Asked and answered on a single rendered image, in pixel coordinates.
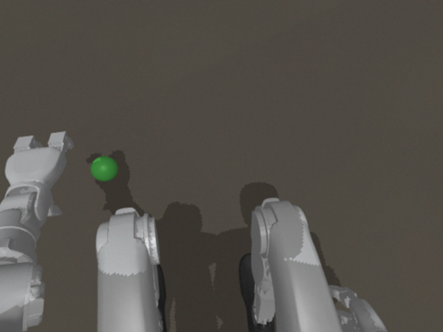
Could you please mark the right robot hand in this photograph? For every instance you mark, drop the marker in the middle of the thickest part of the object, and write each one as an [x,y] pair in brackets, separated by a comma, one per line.
[362,318]

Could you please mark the left robot arm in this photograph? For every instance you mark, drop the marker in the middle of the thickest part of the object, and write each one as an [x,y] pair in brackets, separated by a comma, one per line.
[23,212]

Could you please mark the ball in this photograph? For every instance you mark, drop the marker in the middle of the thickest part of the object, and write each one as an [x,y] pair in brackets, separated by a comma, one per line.
[104,168]

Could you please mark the right robot foot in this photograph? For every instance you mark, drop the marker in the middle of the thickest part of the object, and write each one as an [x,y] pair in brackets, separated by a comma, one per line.
[247,286]

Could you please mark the left robot hand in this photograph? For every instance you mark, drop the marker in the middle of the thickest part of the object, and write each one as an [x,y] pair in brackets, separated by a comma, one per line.
[32,161]

